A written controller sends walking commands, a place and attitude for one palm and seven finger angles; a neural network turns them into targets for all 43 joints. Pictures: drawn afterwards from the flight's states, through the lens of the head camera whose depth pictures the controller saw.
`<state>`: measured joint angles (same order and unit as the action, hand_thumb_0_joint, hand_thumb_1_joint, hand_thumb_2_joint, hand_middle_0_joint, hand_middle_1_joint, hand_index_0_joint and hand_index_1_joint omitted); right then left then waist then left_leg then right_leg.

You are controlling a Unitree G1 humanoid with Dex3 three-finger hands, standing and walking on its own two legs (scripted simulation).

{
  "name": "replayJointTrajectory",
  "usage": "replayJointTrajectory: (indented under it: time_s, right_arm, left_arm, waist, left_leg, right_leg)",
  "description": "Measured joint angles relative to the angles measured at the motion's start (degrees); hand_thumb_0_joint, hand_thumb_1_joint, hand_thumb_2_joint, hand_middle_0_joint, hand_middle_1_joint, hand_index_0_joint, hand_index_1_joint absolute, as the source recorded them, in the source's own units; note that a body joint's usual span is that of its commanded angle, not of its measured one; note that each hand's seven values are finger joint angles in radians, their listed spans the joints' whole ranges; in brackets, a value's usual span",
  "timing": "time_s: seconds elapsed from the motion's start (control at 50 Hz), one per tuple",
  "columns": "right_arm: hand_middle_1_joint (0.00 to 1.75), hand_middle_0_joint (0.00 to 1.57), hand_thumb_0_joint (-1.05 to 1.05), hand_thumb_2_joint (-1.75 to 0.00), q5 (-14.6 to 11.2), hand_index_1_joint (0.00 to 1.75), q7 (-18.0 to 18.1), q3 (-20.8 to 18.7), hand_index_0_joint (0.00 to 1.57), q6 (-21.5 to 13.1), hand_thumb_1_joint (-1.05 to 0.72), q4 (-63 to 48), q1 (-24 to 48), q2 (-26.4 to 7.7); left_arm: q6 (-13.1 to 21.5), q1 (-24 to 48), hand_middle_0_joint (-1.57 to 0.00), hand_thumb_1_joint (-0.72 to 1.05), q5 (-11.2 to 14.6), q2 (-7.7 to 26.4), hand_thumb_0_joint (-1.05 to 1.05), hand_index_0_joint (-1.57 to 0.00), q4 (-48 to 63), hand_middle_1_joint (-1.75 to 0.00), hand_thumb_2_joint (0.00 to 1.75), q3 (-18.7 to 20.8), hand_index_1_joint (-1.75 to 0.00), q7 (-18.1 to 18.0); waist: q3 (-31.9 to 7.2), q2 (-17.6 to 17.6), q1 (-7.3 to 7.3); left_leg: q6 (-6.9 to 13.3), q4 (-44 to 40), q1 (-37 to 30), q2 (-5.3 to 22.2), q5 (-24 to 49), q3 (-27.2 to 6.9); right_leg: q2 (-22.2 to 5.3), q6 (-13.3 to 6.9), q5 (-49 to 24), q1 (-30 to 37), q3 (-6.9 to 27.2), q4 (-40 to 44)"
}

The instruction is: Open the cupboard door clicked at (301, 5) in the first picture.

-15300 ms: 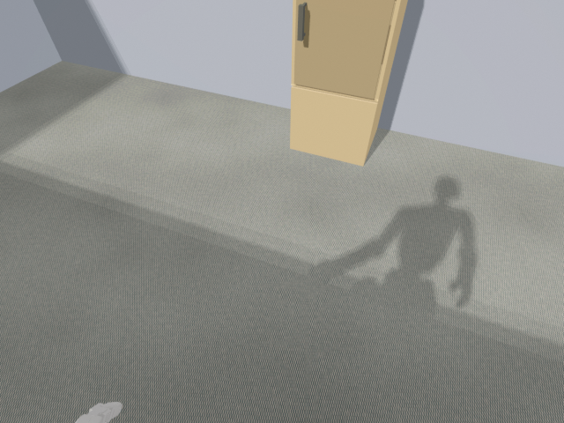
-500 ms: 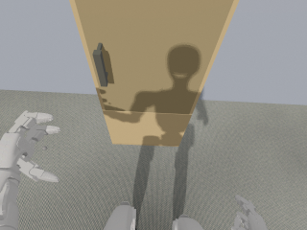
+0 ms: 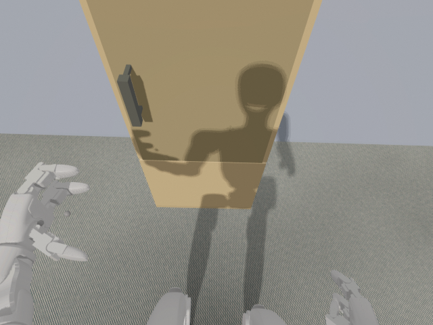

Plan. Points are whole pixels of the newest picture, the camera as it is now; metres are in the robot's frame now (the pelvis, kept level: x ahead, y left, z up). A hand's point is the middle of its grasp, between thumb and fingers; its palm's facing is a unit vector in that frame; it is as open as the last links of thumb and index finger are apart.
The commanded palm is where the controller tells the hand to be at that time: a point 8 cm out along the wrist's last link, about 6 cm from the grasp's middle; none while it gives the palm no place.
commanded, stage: move the hooked fingers beside the handle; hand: left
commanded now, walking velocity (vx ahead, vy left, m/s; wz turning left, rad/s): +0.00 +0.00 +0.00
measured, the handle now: (132, 96) +0.58 +0.23 +0.04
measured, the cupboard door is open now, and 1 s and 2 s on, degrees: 0 0 0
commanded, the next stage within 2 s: none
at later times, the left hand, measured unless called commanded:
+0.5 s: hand (77, 176) +0.36 +0.28 +0.05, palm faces +0.02 -1.00 -0.01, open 14.0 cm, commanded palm +0.34 +0.33 +0.05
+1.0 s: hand (96, 142) +0.44 +0.27 +0.04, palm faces +0.03 -1.00 -0.02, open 14.0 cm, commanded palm +0.42 +0.32 +0.04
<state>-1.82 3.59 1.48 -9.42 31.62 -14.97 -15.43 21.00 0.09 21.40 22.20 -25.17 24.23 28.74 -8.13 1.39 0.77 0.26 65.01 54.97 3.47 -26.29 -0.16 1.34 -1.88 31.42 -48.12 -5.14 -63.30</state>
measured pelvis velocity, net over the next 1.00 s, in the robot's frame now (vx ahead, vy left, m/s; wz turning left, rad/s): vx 0.00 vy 0.02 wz -0.04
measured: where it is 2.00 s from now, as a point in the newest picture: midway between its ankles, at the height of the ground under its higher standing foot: outside the picture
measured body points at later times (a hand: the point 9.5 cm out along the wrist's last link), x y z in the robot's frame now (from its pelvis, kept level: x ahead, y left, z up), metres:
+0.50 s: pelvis +0.00 +0.01 +0.00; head +0.09 +0.03 +0.44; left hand +0.35 +0.33 +0.05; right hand +0.12 -0.26 -0.10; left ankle +0.05 +0.12 -0.65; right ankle +0.00 -0.10 -0.65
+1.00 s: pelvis +0.00 +0.02 -0.01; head +0.12 +0.04 +0.42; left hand +0.43 +0.33 +0.04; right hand +0.06 -0.25 -0.12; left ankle +0.05 +0.12 -0.65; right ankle +0.00 -0.10 -0.65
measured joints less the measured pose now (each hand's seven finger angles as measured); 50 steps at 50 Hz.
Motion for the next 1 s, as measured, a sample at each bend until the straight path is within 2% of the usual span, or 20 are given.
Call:
replayJointTrajectory:
  time_s: [0.12,0.22,0.36,0.5,0.68,0.78,1.0]
  right_arm:
    - [0.30,0.20,0.01,-0.90,0.03,0.30,0.22,0.09,0.20,-0.01,-0.90,-0.02,0.30,-0.16]
    - [0.30,0.20,0.01,-0.90,0.11,0.30,0.79,0.36,0.20,-0.01,-0.90,1.10,0.78,-0.42]
    - [0.30,0.20,0.01,-0.90,0.09,0.30,0.81,0.19,0.20,0.80,-0.90,1.98,0.32,-0.25]
    - [0.30,0.20,0.01,-0.90,0.12,0.30,0.11,0.03,0.20,2.35,-0.90,1.83,-1.76,-0.37]
    - [0.30,0.21,0.01,-0.90,0.51,0.30,-0.16,-0.08,0.20,3.90,-0.90,3.35,-2.65,-0.50]
    - [0.30,0.20,0.01,-0.90,0.71,0.30,-0.25,-0.12,0.20,4.74,-0.90,3.81,-2.87,-0.41]
    - [0.30,0.21,0.00,-0.90,1.26,0.30,-1.10,0.39,0.20,7.39,-0.90,3.76,-3.90,-0.17]
  left_arm:
    - [0.23,1.11,-0.30,-0.50,-0.52,-0.02,-0.01,-0.30,-0.82,-1.20,0.30,-0.19,-1.20,-0.01]
    - [0.54,6.92,-0.30,-0.50,-1.22,1.05,-0.01,-0.30,-5.50,-1.20,0.30,0.54,-1.20,0.11]
    - [-0.79,12.91,-0.30,-0.50,-2.54,2.99,-0.01,-0.30,-8.94,-1.20,0.30,1.13,-1.20,0.85]
    - [-1.70,16.21,-0.30,-0.50,-3.57,4.06,-0.01,-0.30,-13.30,-1.20,0.30,2.01,-1.20,-0.64]
    - [0.95,23.26,-0.30,-0.50,-6.06,4.89,-0.01,-0.30,-19.55,-1.20,0.30,1.99,-1.20,-1.63]
    - [1.24,27.37,-0.30,-0.50,-7.47,5.15,-0.01,-0.30,-22.23,-1.20,0.30,1.43,-1.20,-2.51]
    - [2.15,35.58,-0.30,-0.50,-10.57,8.40,-0.01,-0.30,-31.46,-1.20,0.30,2.91,-1.20,-4.94]
  waist:
    - [0.11,0.05,-0.25]
    - [0.53,-0.24,-0.18]
    - [0.73,-0.46,1.04]
    - [0.03,-0.29,2.03]
    - [0.53,-0.71,2.72]
    - [0.66,-0.54,3.33]
    - [0.37,-0.50,4.90]
  left_leg:
    - [-0.04,0.45,0.41,-0.02,-0.21,-0.12]
    - [-0.07,1.74,2.01,-0.01,-0.44,-0.51]
    - [0.18,2.26,3.30,0.26,-0.58,-0.28]
    - [0.71,1.38,3.33,0.25,-0.39,0.63]
    - [1.24,2.53,5.60,0.13,-0.50,0.74]
    - [1.45,2.60,6.37,0.06,-0.38,0.83]
    - [1.55,3.12,8.32,0.41,-0.54,1.31]
  right_leg:
    - [0.00,-0.05,0.25,-0.36,-0.10,-0.44]
    - [0.01,-0.12,0.56,-1.74,-0.44,-1.60]
    - [0.25,0.07,0.33,-3.05,-0.16,-1.81]
    - [0.18,0.66,-0.22,-3.38,0.74,-0.90]
    - [0.02,1.11,-0.29,-5.48,0.87,-1.75]
    - [-0.04,1.34,-0.54,-6.17,0.96,-1.64]
    - [0.23,1.42,-0.53,-8.48,1.50,-2.35]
